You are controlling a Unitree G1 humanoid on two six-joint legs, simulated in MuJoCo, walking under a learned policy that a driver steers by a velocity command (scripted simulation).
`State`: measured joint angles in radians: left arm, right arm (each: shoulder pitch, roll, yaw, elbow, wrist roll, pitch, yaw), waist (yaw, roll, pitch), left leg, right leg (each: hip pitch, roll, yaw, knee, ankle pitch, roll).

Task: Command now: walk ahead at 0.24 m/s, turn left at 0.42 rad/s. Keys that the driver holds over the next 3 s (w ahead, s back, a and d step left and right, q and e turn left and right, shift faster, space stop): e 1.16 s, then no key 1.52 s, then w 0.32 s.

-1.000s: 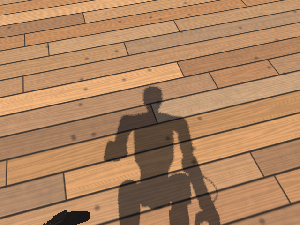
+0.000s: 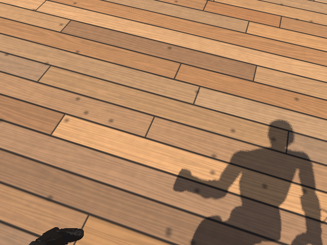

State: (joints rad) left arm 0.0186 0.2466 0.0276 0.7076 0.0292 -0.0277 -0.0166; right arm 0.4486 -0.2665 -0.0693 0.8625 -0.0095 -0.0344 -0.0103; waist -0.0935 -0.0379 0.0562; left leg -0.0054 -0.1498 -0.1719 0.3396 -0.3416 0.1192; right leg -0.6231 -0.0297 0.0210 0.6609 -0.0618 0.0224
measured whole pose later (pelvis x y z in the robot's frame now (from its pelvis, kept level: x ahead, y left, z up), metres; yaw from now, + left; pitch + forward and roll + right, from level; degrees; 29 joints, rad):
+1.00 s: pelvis +0.07 -0.03 -0.01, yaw -26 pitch +0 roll +0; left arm 0.16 0.28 0.05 0.69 0.01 0.05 -0.03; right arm 0.23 -0.31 -0.06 0.76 -0.02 0.03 -0.02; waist -0.02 0.05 0.06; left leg -0.33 0.08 0.11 0.77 -0.47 -0.02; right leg -0.25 0.05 -0.03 0.56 -0.31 -0.07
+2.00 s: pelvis +0.07 -0.02 +0.01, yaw -38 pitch -2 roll +0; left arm 0.23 0.24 0.00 1.00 0.01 0.01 0.03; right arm 0.21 -0.25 -0.01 0.96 -0.01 0.01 -0.02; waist 0.00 0.00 0.04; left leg -0.16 -0.02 -0.01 0.39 -0.20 0.01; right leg -0.11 0.04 0.07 0.39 -0.24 -0.02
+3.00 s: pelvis +0.14 -0.04 +0.00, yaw -38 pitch +0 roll +0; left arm 0.42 0.20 0.04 1.14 0.02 -0.02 0.02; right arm 0.33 -0.18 -0.03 1.07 -0.02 -0.07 -0.01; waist 0.00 -0.04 -0.01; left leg -0.20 -0.04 0.06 0.53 -0.32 0.08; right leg -0.17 0.02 0.06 0.67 -0.44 -0.07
